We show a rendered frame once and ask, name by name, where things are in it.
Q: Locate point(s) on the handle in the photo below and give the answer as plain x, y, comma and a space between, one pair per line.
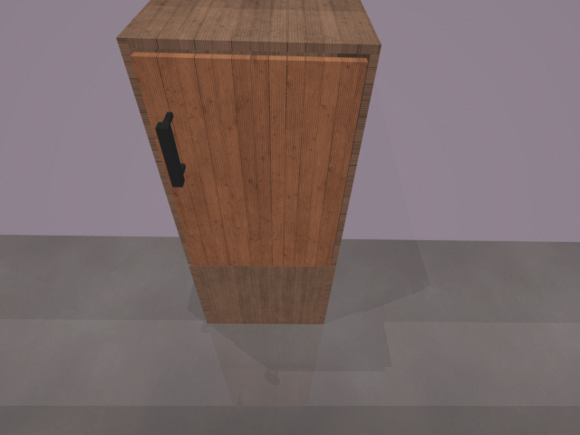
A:
169, 151

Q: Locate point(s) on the cupboard door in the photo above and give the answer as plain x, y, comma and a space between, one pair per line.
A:
267, 142

